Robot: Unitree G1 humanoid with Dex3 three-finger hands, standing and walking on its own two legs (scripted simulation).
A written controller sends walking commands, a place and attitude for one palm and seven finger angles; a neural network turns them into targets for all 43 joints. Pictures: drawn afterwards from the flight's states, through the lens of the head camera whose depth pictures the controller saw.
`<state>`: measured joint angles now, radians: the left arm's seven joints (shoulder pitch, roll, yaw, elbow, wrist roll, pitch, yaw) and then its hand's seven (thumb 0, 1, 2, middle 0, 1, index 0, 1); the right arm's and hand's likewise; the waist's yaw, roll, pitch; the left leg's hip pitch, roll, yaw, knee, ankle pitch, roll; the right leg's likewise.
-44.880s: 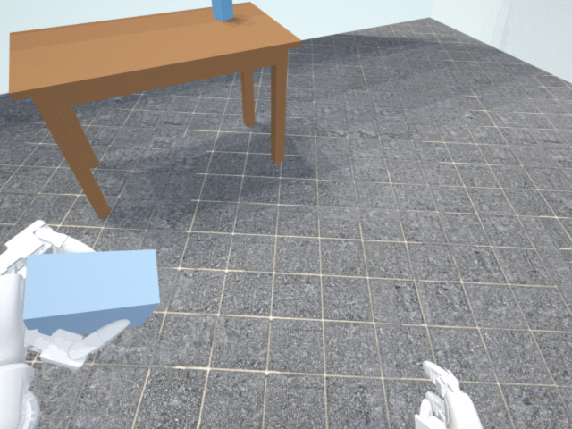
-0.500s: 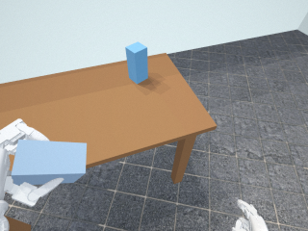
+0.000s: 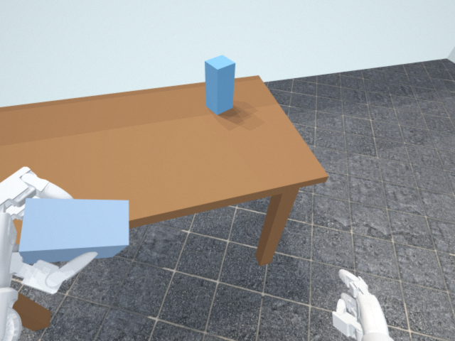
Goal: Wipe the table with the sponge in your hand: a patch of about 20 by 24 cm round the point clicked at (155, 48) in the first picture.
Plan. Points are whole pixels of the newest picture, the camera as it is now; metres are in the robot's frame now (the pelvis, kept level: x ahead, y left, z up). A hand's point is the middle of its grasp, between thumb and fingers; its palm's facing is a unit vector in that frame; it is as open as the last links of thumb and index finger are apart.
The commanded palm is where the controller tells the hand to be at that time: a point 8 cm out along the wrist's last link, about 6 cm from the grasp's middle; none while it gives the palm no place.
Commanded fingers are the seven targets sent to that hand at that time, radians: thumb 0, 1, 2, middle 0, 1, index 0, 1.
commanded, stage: step back with the hand held close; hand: left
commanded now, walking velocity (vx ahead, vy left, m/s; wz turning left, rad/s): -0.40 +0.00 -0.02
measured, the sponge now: (90, 232) +0.23 +0.21 +0.14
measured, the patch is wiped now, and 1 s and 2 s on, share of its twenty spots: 0.90 0.90 0.90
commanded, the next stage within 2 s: stop stepping back and stand still in 0.82 s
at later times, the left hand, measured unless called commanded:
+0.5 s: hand (32, 287) +0.15 +0.23 +0.16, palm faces +0.28 -0.84 -0.46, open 10.0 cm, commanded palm +0.08 +0.27 +0.19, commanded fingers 0.00 0.10 1.30 -1.20 -1.60 -1.20 -1.60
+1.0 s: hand out of the picture -0.01 +0.18 +0.17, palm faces +0.24 -0.86 -0.44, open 10.0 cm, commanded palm -0.06 +0.24 +0.19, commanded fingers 0.00 0.10 1.30 -1.20 -1.60 -1.20 -1.60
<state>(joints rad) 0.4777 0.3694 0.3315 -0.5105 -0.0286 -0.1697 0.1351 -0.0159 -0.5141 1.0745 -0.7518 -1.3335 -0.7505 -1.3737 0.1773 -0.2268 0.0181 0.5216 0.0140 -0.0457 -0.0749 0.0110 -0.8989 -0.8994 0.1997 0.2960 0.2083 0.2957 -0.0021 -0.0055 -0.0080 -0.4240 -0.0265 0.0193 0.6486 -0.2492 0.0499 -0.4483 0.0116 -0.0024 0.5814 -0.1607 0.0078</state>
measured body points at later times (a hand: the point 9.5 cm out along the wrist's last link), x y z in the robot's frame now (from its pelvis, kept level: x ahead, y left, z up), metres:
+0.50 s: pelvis -0.08 -0.01 +0.00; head -0.03 +0.02 +0.45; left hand +0.13 +0.27 +0.19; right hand +0.10 -0.26 -0.07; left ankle -0.07 +0.12 -0.72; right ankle -0.01 -0.12 -0.70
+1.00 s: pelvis -0.23 -0.03 +0.01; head -0.21 -0.03 +0.46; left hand -0.03 +0.22 +0.20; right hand -0.08 -0.31 -0.06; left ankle -0.28 +0.09 -0.72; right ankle -0.14 -0.13 -0.72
